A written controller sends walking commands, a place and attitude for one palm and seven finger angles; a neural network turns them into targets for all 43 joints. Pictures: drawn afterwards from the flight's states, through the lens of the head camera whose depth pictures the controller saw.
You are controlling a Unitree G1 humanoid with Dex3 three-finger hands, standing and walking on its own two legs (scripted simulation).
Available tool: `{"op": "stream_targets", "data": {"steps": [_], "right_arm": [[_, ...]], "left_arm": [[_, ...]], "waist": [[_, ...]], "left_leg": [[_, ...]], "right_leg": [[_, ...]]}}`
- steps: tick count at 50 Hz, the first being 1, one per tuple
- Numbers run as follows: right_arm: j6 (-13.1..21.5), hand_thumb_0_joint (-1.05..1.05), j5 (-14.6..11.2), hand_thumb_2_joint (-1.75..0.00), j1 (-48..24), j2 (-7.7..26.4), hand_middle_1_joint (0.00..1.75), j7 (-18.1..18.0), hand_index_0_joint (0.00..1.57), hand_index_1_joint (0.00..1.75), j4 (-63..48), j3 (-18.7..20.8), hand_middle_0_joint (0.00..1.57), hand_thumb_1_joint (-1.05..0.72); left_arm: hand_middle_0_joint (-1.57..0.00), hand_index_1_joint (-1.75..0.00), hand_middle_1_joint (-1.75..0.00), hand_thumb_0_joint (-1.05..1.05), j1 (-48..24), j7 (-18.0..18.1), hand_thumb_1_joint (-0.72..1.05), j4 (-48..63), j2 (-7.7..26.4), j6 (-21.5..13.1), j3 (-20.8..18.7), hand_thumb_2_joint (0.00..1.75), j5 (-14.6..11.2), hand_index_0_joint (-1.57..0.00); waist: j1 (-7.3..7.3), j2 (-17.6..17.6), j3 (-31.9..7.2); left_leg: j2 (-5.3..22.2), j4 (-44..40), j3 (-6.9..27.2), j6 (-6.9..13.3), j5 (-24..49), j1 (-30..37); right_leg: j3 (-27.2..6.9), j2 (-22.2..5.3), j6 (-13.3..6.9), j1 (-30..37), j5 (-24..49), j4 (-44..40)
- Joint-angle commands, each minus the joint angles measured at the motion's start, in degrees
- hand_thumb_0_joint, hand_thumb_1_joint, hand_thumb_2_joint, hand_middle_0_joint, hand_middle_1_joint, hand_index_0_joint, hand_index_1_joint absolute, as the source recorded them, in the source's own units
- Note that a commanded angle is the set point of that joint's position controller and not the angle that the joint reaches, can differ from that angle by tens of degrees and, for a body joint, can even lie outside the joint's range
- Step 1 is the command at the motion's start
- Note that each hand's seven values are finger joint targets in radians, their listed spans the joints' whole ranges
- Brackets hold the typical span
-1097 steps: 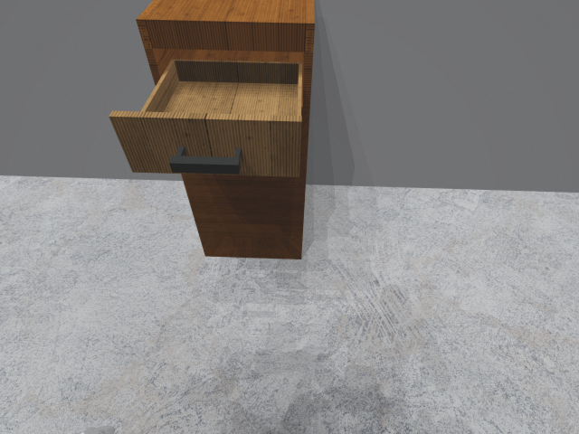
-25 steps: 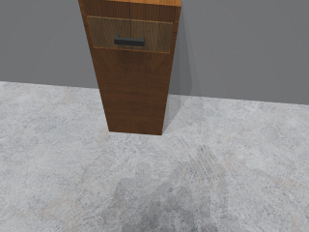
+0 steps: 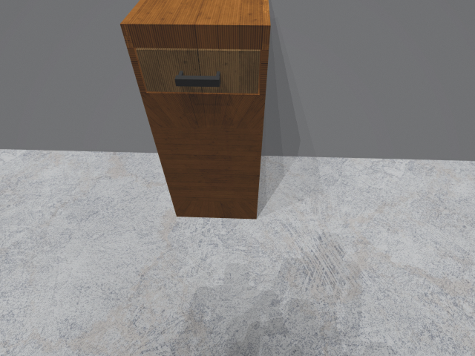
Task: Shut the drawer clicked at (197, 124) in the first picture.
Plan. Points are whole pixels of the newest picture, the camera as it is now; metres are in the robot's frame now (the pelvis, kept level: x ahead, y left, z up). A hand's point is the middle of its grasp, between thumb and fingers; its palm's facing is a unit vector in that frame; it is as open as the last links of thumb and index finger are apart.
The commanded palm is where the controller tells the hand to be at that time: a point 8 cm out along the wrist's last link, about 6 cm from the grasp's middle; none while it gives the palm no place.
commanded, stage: let the arm hang, fingers relaxed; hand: left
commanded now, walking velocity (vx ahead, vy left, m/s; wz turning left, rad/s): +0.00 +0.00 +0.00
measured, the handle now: (198, 77) +0.86 +0.18 +0.03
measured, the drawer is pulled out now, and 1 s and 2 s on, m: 0.00 0.00 0.00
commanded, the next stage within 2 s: look to check the result in 0.24 s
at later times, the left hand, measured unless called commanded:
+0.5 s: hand out of the picture +0.02 +0.17 -0.17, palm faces +0.03 -0.97 -0.22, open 7.4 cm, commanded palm none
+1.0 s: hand out of the picture +0.03 +0.16 -0.17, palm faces +0.02 -0.97 -0.22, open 7.4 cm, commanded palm none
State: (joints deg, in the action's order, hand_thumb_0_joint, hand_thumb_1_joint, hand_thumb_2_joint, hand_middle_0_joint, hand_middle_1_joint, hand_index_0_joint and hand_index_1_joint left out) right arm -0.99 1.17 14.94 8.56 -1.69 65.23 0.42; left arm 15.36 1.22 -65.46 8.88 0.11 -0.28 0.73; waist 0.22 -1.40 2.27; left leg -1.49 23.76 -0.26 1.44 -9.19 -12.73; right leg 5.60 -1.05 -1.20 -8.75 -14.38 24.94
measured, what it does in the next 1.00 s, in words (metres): stands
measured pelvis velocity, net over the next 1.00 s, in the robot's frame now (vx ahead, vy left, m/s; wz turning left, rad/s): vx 0.02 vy -0.03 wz -0.01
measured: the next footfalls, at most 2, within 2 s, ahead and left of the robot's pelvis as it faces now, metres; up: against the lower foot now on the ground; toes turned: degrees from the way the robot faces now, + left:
none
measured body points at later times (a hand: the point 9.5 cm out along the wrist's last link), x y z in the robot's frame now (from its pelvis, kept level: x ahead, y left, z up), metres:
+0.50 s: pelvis +0.01 -0.02 +0.00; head +0.03 -0.03 +0.45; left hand +0.01 +0.22 -0.15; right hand +0.02 -0.24 -0.16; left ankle +0.04 +0.10 -0.74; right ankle -0.01 -0.10 -0.74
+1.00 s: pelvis +0.02 -0.03 +0.00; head +0.04 -0.03 +0.45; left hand +0.03 +0.21 -0.15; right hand +0.03 -0.25 -0.16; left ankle +0.04 +0.10 -0.74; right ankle -0.01 -0.10 -0.74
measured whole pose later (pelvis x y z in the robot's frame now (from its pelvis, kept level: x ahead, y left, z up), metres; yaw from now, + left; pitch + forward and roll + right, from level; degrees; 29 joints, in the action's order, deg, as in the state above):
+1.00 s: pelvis +0.02 -0.03 +0.00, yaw -1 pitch -2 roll +0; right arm -0.4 1.0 12.8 9.9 -2.1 65.8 0.4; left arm 13.2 1.4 -65.8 9.9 -0.6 -0.7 0.5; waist 0.0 -1.0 3.5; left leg 0.9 22.4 0.0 -0.7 -10.5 -10.0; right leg 5.6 1.5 -3.1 -5.2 -14.4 21.3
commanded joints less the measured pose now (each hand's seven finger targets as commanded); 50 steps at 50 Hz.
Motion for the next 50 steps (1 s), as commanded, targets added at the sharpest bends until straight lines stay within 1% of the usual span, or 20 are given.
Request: {"op": "stream_targets", "data": {"steps": [1, 3, 4, 7, 8, 10, 12, 13, 14, 18, 19, 22, 26, 28, 29, 32, 41, 45, 47, 50], "right_arm": [[0.7, 0.0, 0.0, -0.9, 3.6, 5.3, 0.3, -0.2, 0.2, 0.3, -1.4, 0.8, 0.2, -0.9], [0.9, 0.0, -0.1, -0.9, 3.6, 5.6, 0.3, -0.2, 0.2, 0.3, -1.5, 0.9, 0.2, -0.9], [1.0, 0.0, 0.0, -0.9, 3.4, 5.4, 0.3, -0.2, 0.2, 0.3, -1.5, 0.9, 0.2, -0.9], [1.3, 0.0, -0.1, -0.9, 3.1, 5.4, 0.3, -0.4, 0.2, 0.3, -1.3, 0.9, 0.2, -0.9], [1.2, 0.0, -0.2, -0.9, 2.8, 6.0, 0.3, -0.4, 0.2, 0.3, -1.6, 1.0, 0.2, -0.9], [1.1, 0.0, -0.1, -0.9, 2.8, 5.7, 0.3, -0.4, 0.2, 0.3, -1.4, 0.9, 0.2, -0.9], [1.1, 0.0, -0.1, -0.9, 2.9, 5.8, 0.3, -0.4, 0.2, 0.3, -1.3, 1.0, 0.2, -0.9], [1.0, 0.0, -0.2, -0.9, 2.5, 6.1, 0.3, -0.4, 0.2, 0.3, -1.5, 1.1, 0.2, -0.9], [1.0, 0.0, -0.1, -0.9, 2.7, 5.9, 0.3, -0.4, 0.2, 0.3, -1.3, 1.1, 0.2, -0.9], [1.1, 0.0, -0.2, -0.9, 2.4, 6.7, 0.3, -0.5, 0.2, 0.3, -1.4, 1.1, 0.2, -0.9], [1.1, 0.0, -0.2, -0.9, 2.3, 6.4, 0.3, -0.5, 0.2, 0.3, -1.3, 1.1, 0.2, -0.9], [1.0, 0.0, -0.2, -0.9, 2.0, 6.7, 0.3, -0.6, 0.2, 0.3, -1.1, 1.0, 0.2, -0.9], [0.9, 0.0, -0.2, -0.9, 1.8, 7.1, 0.3, -0.6, 0.2, 0.3, -1.1, 1.0, 0.2, -0.9], [0.9, 0.0, -0.3, -0.9, 1.5, 7.3, 0.3, -0.6, 0.2, 0.3, -1.2, 1.1, 0.2, -0.9], [1.0, 0.0, -0.2, -0.9, 1.5, 7.1, 0.3, -0.5, 0.2, 0.3, -1.1, 1.0, 0.2, -0.9], [1.1, 0.0, -0.1, -0.9, 1.3, 7.4, 0.3, -0.6, 0.2, 0.3, -1.1, 1.0, 0.2, -0.9], [0.9, 0.0, -0.2, -0.9, 0.7, 7.6, 0.3, -0.6, 0.2, 0.3, -1.1, 0.9, 0.2, -0.9], [1.1, 0.0, -0.2, -0.9, 0.7, 7.7, 0.3, -0.6, 0.2, 0.3, -1.2, 1.0, 0.2, -0.9], [1.1, 0.0, -0.2, -0.9, 0.6, 7.8, 0.3, -0.7, 0.2, 0.3, -1.1, 1.0, 0.2, -0.9], [1.2, 0.0, -0.2, -0.9, 0.8, 7.9, 0.3, -0.8, 0.2, 0.3, -1.1, 1.0, 0.2, -0.9]], "left_arm": [[-0.2, -0.3, -0.3, 0.0, 4.1, 0.6, 0.9, 1.0, 6.7, -0.4, -1.5, 0.9, -0.1, -0.2], [-0.2, -0.3, -0.3, 0.0, 4.0, 0.6, 0.9, 1.2, 7.0, -0.6, -1.6, 0.9, -0.1, -0.2], [-0.2, -0.3, -0.3, 0.0, 3.7, 0.6, 0.9, 1.2, 6.8, -0.7, -1.7, 0.9, -0.1, -0.2], [-0.2, -0.3, -0.3, 0.0, 3.2, 0.7, 0.9, 1.3, 7.0, -0.9, -1.8, 0.9, -0.2, -0.2], [-0.2, -0.3, -0.3, 0.0, 3.2, 0.7, 0.9, 1.5, 7.4, -1.0, -1.8, 0.9, -0.2, -0.2], [-0.2, -0.3, -0.3, 0.0, 2.6, 0.7, 0.9, 1.4, 7.1, -1.0, -1.7, 0.9, -0.3, -0.2], [-0.2, -0.3, -0.3, 0.0, 2.3, 0.7, 0.9, 1.5, 7.5, -1.0, -1.8, 0.9, -0.3, -0.2], [-0.2, -0.3, -0.3, 0.0, 2.4, 0.7, 0.9, 1.5, 7.6, -1.0, -1.8, 0.9, -0.3, -0.2], [-0.2, -0.3, -0.3, 0.0, 2.4, 0.7, 0.9, 1.4, 7.5, -1.0, -1.8, 0.9, -0.3, -0.2], [-0.2, -0.3, -0.3, 0.0, 2.2, 0.8, 0.9, 1.5, 8.0, -1.2, -1.9, 0.9, -0.3, -0.2], [-0.2, -0.3, -0.3, 0.0, 2.0, 0.8, 0.9, 1.5, 7.8, -1.2, -1.9, 0.9, -0.3, -0.2], [-0.2, -0.3, -0.3, 0.0, 1.8, 0.7, 0.9, 1.2, 7.9, -1.0, -1.8, 0.9, -0.4, -0.2], [-0.2, -0.3, -0.3, 0.0, 1.6, 0.7, 0.9, 1.1, 8.1, -1.1, -1.8, 0.9, -0.4, -0.2], [-0.2, -0.3, -0.3, 0.0, 1.6, 0.8, 0.9, 1.2, 8.2, -1.0, -1.7, 0.9, -0.3, -0.2], [-0.2, -0.3, -0.3, 0.0, 1.6, 0.7, 0.9, 1.1, 8.1, -1.0, -1.8, 0.9, -0.3, -0.2], [-0.2, -0.3, -0.3, 0.0, 1.6, 0.6, 0.9, 1.0, 8.2, -1.1, -1.8, 0.9, -0.3, -0.2], [-0.2, -0.3, -0.3, 0.0, 1.2, 0.7, 0.9, 1.0, 8.4, -1.1, -1.7, 0.9, -0.4, -0.2], [-0.2, -0.3, -0.3, 0.0, 1.3, 0.7, 0.9, 1.2, 8.8, -1.3, -1.9, 0.9, -0.4, -0.2], [-0.2, -0.3, -0.3, 0.0, 0.9, 0.7, 0.9, 1.2, 8.6, -1.2, -1.9, 0.9, -0.4, -0.2], [-0.2, -0.3, -0.3, 0.0, 0.7, 0.7, 0.9, 1.4, 8.9, -1.3, -2.0, 0.9, -0.4, -0.2]], "waist": [[-0.36, 0.8, 4.6], [-0.24, 1.2, 3.3], [-0.34, 0.5, 2.3], [-0.23, 0.5, 1.9], [-0.21, 0.9, 1.5], [-0.41, 0.9, 2.4], [-0.54, 0.3, 2.0], [-0.37, 0.7, 2.5], [-0.55, 1.3, 2.2], [-0.53, 1.2, 0.7], [-0.6, 1.3, 1.1], [-0.58, 0.6, 2.1], [-0.64, 1.9, 2.0], [-0.61, 1.0, 2.4], [-0.63, 0.6, 1.9], [-0.58, 1.0, 1.4], [-0.55, 1.3, 2.4], [-0.43, 1.6, 0.7], [-0.49, 1.1, 1.4], [-0.53, 0.2, 0.6]], "left_leg": [[5.9, -5.5, 5.9, 0.8, -1.2, -0.6], [6.1, -4.6, 5.5, 0.7, 1.2, 0.0], [6.1, -4.5, 5.4, 0.7, 2.3, 0.6], [6.2, -3.8, 5.0, 0.6, 5.8, 1.1], [6.3, -3.2, 4.9, 0.6, 6.4, 1.3], [6.3, -3.1, 4.5, 0.4, 6.1, 1.2], [6.4, -3.1, 4.5, 0.3, 5.6, 1.4], [6.3, -2.8, 4.5, 0.3, 5.5, 1.5], [6.5, -2.9, 4.4, 0.3, 5.5, 1.8], [6.6, -2.3, 4.2, 0.3, 7.2, 2.9], [6.8, -2.5, 4.1, 0.2, 7.2, 2.9], [6.9, -3.0, 4.2, 0.1, 6.1, 2.6], [6.9, -3.1, 4.1, 0.2, 6.2, 3.1], [6.9, -3.1, 4.2, 0.1, 5.5, 3.2], [7.0, -3.3, 4.3, 0.2, 6.0, 3.5], [7.1, -3.5, 4.1, 0.1, 6.3, 3.8], [7.1, -3.6, 3.9, 0.0, 6.1, 3.8], [7.2, -3.3, 3.7, -0.1, 7.2, 4.3], [7.2, -3.5, 3.7, -0.1, 6.9, 4.1], [7.4, -3.4, 3.7, -0.1, 8.1, 4.4]], "right_leg": [[-5.8, -5.3, -2.0, -5.1, -4.0, -6.9], [-5.9, -5.4, -2.0, -4.0, -2.5, -6.9], [-5.9, -5.6, -2.0, -3.3, -1.3, -6.8], [-6.0, -5.9, -2.0, -2.0, 2.4, -6.7], [-6.1, -5.9, -2.0, -1.6, 3.5, -6.9], [-6.2, -6.1, -2.1, -2.0, 3.8, -7.3], [-6.3, -6.2, -2.2, -1.7, 2.8, -7.7], [-6.3, -6.1, -2.2, -2.2, 2.7, -7.9], [-6.4, -6.2, -2.2, -2.1, 2.7, -8.0], [-6.4, -6.2, -2.1, -0.9, 6.1, -7.8], [-6.3, -6.2, -2.1, -1.0, 6.5, -7.7], [-6.4, -6.0, -2.1, -1.4, 4.7, -8.3], [-6.5, -5.9, -2.0, -1.3, 4.8, -8.6], [-6.7, -5.8, -2.0, -1.8, 3.5, -8.9], [-6.7, -5.8, -2.1, -1.5, 4.1, -8.7], [-6.7, -5.8, -2.0, -1.1, 5.1, -8.7], [-6.8, -5.8, -1.8, -1.2, 5.6, -9.2], [-6.8, -6.0, -1.6, 0.3, 8.3, -9.0], [-6.8, -5.9, -1.7, 0.0, 8.1, -9.0], [-6.9, -5.9, -1.7, 0.8, 10.0, -8.5]]}}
